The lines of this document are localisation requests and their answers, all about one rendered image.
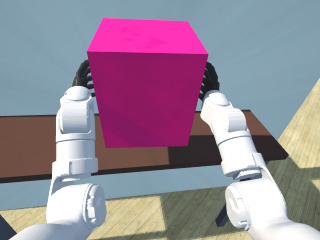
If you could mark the left robot forearm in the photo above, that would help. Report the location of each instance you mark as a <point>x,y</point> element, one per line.
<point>75,138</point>

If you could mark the carton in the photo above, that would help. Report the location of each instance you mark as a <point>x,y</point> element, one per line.
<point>147,76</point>

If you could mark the left robot hand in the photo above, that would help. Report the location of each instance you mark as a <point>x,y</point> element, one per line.
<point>81,78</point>

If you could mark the robot left upper arm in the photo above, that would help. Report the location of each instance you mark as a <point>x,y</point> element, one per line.
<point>73,212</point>

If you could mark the right robot hand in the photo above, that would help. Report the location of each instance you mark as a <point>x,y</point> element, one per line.
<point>210,80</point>

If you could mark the robot right upper arm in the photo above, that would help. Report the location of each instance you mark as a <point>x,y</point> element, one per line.
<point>257,207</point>

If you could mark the right robot forearm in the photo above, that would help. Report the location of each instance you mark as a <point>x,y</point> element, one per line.
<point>240,158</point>

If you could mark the table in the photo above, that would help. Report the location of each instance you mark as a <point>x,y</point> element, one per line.
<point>28,149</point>

